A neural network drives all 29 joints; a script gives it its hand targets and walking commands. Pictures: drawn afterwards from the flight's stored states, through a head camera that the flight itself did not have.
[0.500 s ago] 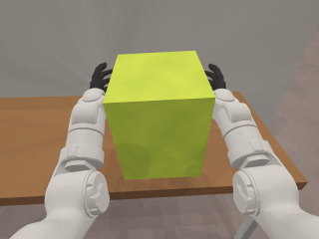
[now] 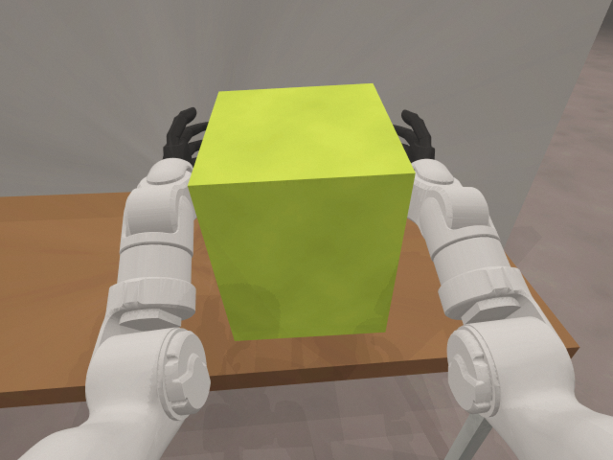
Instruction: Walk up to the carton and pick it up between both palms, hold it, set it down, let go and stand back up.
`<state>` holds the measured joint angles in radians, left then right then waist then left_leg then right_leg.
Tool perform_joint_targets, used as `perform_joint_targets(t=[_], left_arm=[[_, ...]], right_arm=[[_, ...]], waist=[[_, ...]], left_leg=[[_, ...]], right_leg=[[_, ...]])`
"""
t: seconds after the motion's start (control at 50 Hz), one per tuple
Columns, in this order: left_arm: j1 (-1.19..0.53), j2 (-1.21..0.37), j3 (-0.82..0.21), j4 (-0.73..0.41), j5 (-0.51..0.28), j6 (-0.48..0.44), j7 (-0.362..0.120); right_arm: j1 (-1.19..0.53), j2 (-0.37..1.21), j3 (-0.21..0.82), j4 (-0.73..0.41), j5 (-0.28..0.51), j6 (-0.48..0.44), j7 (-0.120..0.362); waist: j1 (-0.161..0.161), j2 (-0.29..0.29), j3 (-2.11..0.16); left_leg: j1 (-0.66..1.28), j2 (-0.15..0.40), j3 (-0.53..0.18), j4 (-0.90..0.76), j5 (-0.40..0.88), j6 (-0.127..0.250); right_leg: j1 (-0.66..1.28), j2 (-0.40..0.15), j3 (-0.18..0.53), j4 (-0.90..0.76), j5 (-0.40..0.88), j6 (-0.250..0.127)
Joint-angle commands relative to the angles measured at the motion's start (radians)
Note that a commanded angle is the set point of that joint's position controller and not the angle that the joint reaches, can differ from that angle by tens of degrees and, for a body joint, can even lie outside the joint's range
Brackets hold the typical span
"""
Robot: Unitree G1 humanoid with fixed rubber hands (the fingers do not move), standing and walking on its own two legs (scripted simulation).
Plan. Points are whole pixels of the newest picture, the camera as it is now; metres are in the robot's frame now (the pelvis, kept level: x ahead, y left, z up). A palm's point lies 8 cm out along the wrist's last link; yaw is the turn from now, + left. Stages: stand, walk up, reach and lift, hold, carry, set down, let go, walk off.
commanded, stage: hold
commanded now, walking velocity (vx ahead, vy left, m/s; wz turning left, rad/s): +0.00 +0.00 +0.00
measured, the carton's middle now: (303, 213) +0.39 +0.00 +0.20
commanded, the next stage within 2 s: none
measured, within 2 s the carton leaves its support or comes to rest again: neither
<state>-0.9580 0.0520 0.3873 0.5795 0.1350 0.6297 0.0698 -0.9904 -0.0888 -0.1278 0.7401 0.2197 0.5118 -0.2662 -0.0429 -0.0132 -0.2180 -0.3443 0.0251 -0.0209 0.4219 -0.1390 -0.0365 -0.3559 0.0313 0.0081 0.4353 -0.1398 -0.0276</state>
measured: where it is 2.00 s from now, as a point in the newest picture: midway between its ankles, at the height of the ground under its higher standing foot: outside the picture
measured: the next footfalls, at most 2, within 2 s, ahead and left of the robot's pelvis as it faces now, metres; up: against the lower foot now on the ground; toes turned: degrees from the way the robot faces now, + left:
none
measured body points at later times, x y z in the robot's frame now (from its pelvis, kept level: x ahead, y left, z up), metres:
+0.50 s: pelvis +0.00 +0.00 +0.00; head -0.07 +0.01 +0.44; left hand +0.40 +0.15 +0.27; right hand +0.40 -0.14 +0.27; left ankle +0.05 +0.14 -0.74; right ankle +0.05 -0.10 -0.74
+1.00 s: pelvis +0.00 +0.00 +0.00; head -0.07 +0.01 +0.44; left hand +0.41 +0.15 +0.27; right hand +0.40 -0.14 +0.27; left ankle +0.05 +0.14 -0.74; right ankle +0.05 -0.10 -0.74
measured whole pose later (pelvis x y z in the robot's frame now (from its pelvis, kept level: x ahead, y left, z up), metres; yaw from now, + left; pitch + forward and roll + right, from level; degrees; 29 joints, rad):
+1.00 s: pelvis +0.00 +0.00 +0.00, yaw +0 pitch +3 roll +0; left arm -0.95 0.05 0.39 0.50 0.14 0.73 0.07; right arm -0.99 -0.09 -0.12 0.69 0.25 0.59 -0.28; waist -0.06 -0.01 -0.24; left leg -0.34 0.02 -0.02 0.42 -0.14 -0.04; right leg -0.35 0.03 0.01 0.44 -0.14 -0.03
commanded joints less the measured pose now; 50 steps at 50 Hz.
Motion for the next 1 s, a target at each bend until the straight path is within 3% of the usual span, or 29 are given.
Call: perform_joint_targets(t=[0.0,0.06,0.08,0.1,0.12,0.14,0.16,0.18,0.22,0.24,0.3,0.38,0.4,0.42,0.46,0.48,0.5,0.54,0.58,0.62,0.64,0.68,0.7,0.84,0.86,0.94,0.96,0.98], left_arm=[[-0.69,-0.592,-0.457,-0.181,-0.117,0.021,-0.127],[-0.709,-0.625,-0.491,-0.242,-0.136,0.03,-0.119],[-0.695,-0.609,-0.48,-0.201,-0.121,0.039,-0.123],[-0.703,-0.627,-0.512,-0.244,-0.142,0.038,-0.12],[-0.669,-0.596,-0.47,-0.179,-0.119,0.052,-0.126],[-0.669,-0.626,-0.506,-0.257,-0.129,0.051,-0.124],[-0.652,-0.614,-0.505,-0.259,-0.136,0.055,-0.124],[-0.682,-0.598,-0.495,-0.265,-0.127,0.055,-0.123],[-0.669,-0.617,-0.511,-0.251,-0.128,0.074,-0.127],[-0.666,-0.609,-0.488,-0.226,-0.116,0.082,-0.134],[-0.671,-0.632,-0.506,-0.273,-0.127,0.086,-0.131],[-0.709,-0.623,-0.505,-0.277,-0.122,0.091,-0.135],[-0.697,-0.612,-0.499,-0.259,-0.12,0.095,-0.134],[-0.668,-0.596,-0.472,-0.199,-0.102,0.1,-0.138],[-0.712,-0.616,-0.492,-0.216,-0.116,0.095,-0.138],[-0.679,-0.606,-0.467,-0.2,-0.096,0.104,-0.141],[-0.73,-0.607,-0.484,-0.232,-0.112,0.095,-0.137],[-0.709,-0.6,-0.46,-0.166,-0.098,0.097,-0.141],[-0.704,-0.604,-0.467,-0.201,-0.101,0.092,-0.139],[-0.716,-0.608,-0.484,-0.217,-0.107,0.094,-0.138],[-0.733,-0.603,-0.487,-0.219,-0.104,0.091,-0.136],[-0.717,-0.607,-0.493,-0.221,-0.116,0.087,-0.136],[-0.711,-0.603,-0.487,-0.207,-0.106,0.092,-0.135],[-0.687,-0.607,-0.49,-0.234,-0.11,0.101,-0.134],[-0.707,-0.605,-0.493,-0.216,-0.109,0.1,-0.138],[-0.716,-0.61,-0.513,-0.28,-0.12,0.094,-0.131],[-0.709,-0.614,-0.498,-0.24,-0.112,0.1,-0.132],[-0.707,-0.624,-0.515,-0.246,-0.115,0.101,-0.136]], right_arm=[[-0.86,0.666,0.378,-0.315,0.167,-0.008,0.139],[-0.878,0.659,0.388,-0.371,0.189,-0.009,0.132],[-0.868,0.638,0.377,-0.338,0.183,0.004,0.132],[-0.883,0.657,0.395,-0.382,0.199,0.0,0.133],[-0.881,0.638,0.376,-0.338,0.186,0.016,0.131],[-0.866,0.654,0.393,-0.392,0.198,0.013,0.131],[-0.859,0.657,0.417,-0.411,0.214,0.015,0.123],[-0.833,0.638,0.398,-0.356,0.204,0.03,0.124],[-0.83,0.626,0.386,-0.362,0.202,0.035,0.12],[-0.843,0.613,0.367,-0.351,0.202,0.04,0.123],[-0.865,0.624,0.388,-0.409,0.212,0.037,0.12],[-0.862,0.629,0.377,-0.361,0.21,0.052,0.127],[-0.871,0.624,0.382,-0.376,0.215,0.051,0.125],[-0.87,0.603,0.363,-0.351,0.202,0.06,0.126],[-0.891,0.622,0.364,-0.342,0.206,0.053,0.131],[-0.88,0.614,0.356,-0.336,0.194,0.055,0.131],[-0.897,0.627,0.358,-0.339,0.201,0.05,0.135],[-0.914,0.615,0.345,-0.323,0.188,0.052,0.132],[-0.904,0.634,0.362,-0.347,0.191,0.046,0.135],[-0.886,0.625,0.35,-0.339,0.195,0.05,0.132],[-0.907,0.626,0.361,-0.347,0.199,0.049,0.132],[-0.893,0.631,0.368,-0.361,0.199,0.049,0.131],[-0.885,0.63,0.362,-0.342,0.198,0.048,0.129],[-0.88,0.614,0.378,-0.38,0.229,0.057,0.121],[-0.87,0.61,0.361,-0.343,0.216,0.067,0.119],[-0.873,0.632,0.381,-0.371,0.231,0.062,0.12],[-0.862,0.611,0.364,-0.345,0.219,0.069,0.12],[-0.881,0.621,0.372,-0.39,0.222,0.058,0.116]], waist=[[-0.015,0.023,-0.444],[-0.027,0.054,-0.478],[-0.026,0.05,-0.425],[-0.028,0.046,-0.491],[-0.024,0.02,-0.41],[-0.03,0.024,-0.482],[-0.031,0.034,-0.507],[-0.034,0.044,-0.46],[-0.048,0.064,-0.436],[-0.042,0.043,-0.398],[-0.038,0.053,-0.455],[-0.039,0.071,-0.428],[-0.031,0.063,-0.435],[-0.033,0.038,-0.392],[-0.037,0.055,-0.392],[-0.018,0.051,-0.377],[-0.029,0.071,-0.388],[-0.021,0.038,-0.357],[-0.014,0.042,-0.41],[-0.036,0.069,-0.402],[-0.024,0.055,-0.417],[-0.032,0.044,-0.431],[-0.026,0.066,-0.402],[-0.03,0.062,-0.434],[-0.04,0.061,-0.397],[-0.038,0.065,-0.446],[-0.044,0.078,-0.398],[-0.043,0.072,-0.425]], left_leg=[[0.226,-0.086,-0.006,-0.097,-0.093,0.036],[0.24,-0.085,-0.009,-0.081,-0.042,0.027],[0.241,-0.088,-0.01,-0.09,-0.078,0.027],[0.248,-0.087,-0.015,-0.084,-0.073,0.026],[0.229,-0.088,-0.007,-0.094,-0.105,0.037],[0.234,-0.089,-0.009,-0.086,-0.068,0.03],[0.255,-0.089,-0.01,-0.07,-0.021,0.027],[0.247,-0.088,-0.012,-0.084,-0.049,0.022],[0.241,-0.086,-0.013,-0.079,-0.059,0.018],[0.238,-0.085,-0.014,-0.09,-0.094,0.025],[0.233,-0.082,-0.013,-0.078,-0.068,0.026],[0.224,-0.084,-0.018,-0.086,-0.098,0.023],[0.23,-0.084,-0.015,-0.084,-0.078,0.024],[0.22,-0.088,-0.012,-0.097,-0.131,0.031],[0.211,-0.086,-0.015,-0.093,-0.14,0.03],[0.198,-0.084,-0.011,-0.1,-0.162,0.035],[0.203,-0.081,-0.013,-0.091,-0.137,0.032],[0.192,-0.082,-0.01,-0.104,-0.174,0.041],[0.202,-0.087,-0.007,-0.09,-0.139,0.036],[0.212,-0.082,-0.014,-0.094,-0.126,0.03],[0.218,-0.08,-0.01,-0.092,-0.114,0.03],[0.217,-0.085,-0.014,-0.087,-0.127,0.033],[0.216,-0.087,-0.012,-0.09,-0.12,0.027],[0.234,-0.09,-0.01,-0.076,-0.072,0.023],[0.229,-0.089,-0.012,-0.082,-0.116,0.025],[0.237,-0.081,-0.017,-0.074,-0.073,0.022],[0.229,-0.084,-0.016,-0.075,-0.088,0.019],[0.218,-0.087,-0.018,-0.077,-0.094,0.018]], right_leg=[[0.343,0.027,0.007,-0.151,0.013,0.075],[0.353,0.032,0.008,-0.138,0.073,0.073],[0.319,0.029,0.01,-0.155,0.024,0.075],[0.333,0.033,0.007,-0.147,0.028,0.077],[0.318,0.029,0.008,-0.159,0.007,0.081],[0.351,0.028,0.012,-0.144,0.064,0.08],[0.381,0.03,0.015,-0.14,0.133,0.083],[0.353,0.033,0.013,-0.142,0.09,0.079],[0.343,0.034,0.008,-0.144,0.077,0.076],[0.317,0.03,0.009,-0.154,0.026,0.078],[0.345,0.034,0.006,-0.142,0.059,0.078],[0.316,0.035,0.007,-0.142,0.016,0.071],[0.334,0.035,0.004,-0.137,0.033,0.073],[0.311,0.029,0.01,-0.157,-0.03,0.075],[0.291,0.031,0.002,-0.151,-0.058,0.074],[0.296,0.026,0.011,-0.157,-0.078,0.073],[0.303,0.026,0.012,-0.148,-0.055,0.073],[0.276,0.027,0.008,-0.163,-0.108,0.071],[0.304,0.025,0.013,-0.153,-0.062,0.072],[0.306,0.024,0.01,-0.148,-0.036,0.075],[0.319,0.022,0.012,-0.146,-0.017,0.075],[0.313,0.026,0.01,-0.145,-0.031,0.076],[0.305,0.029,0.009,-0.15,-0.042,0.074],[0.323,0.029,0.009,-0.141,0.039,0.082],[0.297,0.028,0.007,-0.15,-0.019,0.08],[0.328,0.029,0.013,-0.136,0.042,0.079],[0.304,0.029,0.014,-0.147,0.028,0.073],[0.317,0.023,0.015,-0.143,0.026,0.08]])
